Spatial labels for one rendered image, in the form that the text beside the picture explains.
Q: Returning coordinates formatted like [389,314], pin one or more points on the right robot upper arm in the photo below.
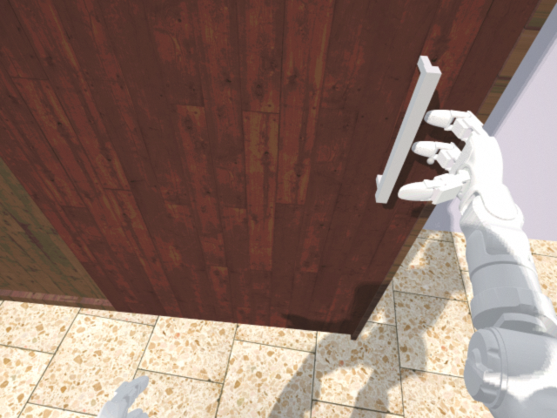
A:
[514,374]

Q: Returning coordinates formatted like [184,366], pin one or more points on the wardrobe door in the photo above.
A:
[33,256]
[217,159]

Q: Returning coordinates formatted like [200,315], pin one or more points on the left robot hand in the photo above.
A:
[123,398]

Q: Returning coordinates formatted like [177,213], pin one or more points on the right robot hand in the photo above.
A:
[480,159]

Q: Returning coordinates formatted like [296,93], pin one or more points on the handle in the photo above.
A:
[423,92]

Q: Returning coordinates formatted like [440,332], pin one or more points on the right robot forearm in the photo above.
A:
[506,289]

